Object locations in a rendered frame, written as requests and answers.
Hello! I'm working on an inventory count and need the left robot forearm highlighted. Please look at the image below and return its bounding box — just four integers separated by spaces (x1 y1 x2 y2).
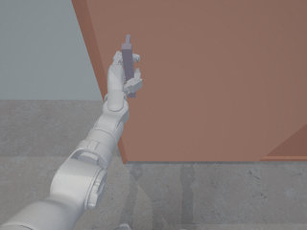
50 90 130 193

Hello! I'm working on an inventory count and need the robot left shin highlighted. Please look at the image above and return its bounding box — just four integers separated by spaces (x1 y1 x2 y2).
120 223 130 228

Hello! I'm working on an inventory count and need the robot left hand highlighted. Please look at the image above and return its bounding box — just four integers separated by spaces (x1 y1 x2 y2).
106 51 142 96

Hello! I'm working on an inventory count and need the handle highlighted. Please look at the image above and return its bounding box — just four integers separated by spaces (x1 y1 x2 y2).
121 34 136 98

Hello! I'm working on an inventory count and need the wardrobe door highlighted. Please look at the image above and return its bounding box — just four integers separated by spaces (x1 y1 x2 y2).
266 124 307 156
86 0 307 162

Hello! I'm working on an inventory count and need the left robot upper arm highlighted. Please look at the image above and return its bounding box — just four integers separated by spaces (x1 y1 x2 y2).
0 158 107 230

